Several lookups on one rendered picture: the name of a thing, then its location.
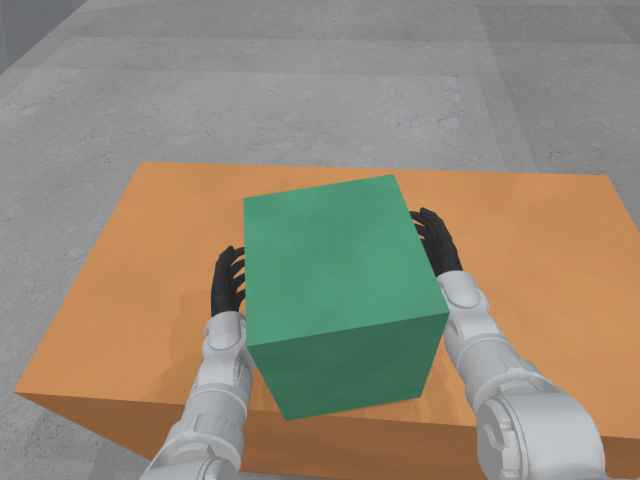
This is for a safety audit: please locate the right robot hand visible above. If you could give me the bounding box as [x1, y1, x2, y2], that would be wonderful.
[409, 207, 463, 278]

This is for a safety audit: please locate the pedestal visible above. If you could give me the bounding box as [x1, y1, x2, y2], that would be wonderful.
[13, 161, 640, 480]

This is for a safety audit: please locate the robot right forearm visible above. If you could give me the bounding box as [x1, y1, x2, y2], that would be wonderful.
[436, 270, 605, 470]

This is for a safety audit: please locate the carton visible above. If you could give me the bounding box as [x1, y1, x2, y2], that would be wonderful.
[243, 174, 450, 421]

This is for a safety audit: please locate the robot right upper arm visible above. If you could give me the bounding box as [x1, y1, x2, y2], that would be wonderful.
[476, 393, 631, 480]

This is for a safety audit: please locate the robot left upper arm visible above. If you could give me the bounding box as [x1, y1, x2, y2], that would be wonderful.
[139, 456, 240, 480]

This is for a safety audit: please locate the robot left forearm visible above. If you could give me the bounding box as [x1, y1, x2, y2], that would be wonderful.
[143, 311, 256, 474]

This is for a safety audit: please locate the left robot hand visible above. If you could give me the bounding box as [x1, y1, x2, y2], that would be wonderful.
[211, 246, 245, 318]

